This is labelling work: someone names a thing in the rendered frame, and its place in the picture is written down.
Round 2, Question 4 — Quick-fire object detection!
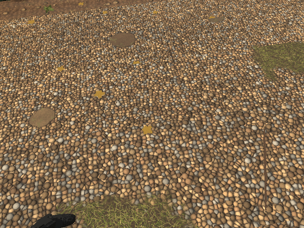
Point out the left robot hand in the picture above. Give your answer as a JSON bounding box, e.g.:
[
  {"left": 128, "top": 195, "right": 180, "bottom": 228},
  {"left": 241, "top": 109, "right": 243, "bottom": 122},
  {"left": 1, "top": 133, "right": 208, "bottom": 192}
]
[{"left": 30, "top": 214, "right": 76, "bottom": 228}]

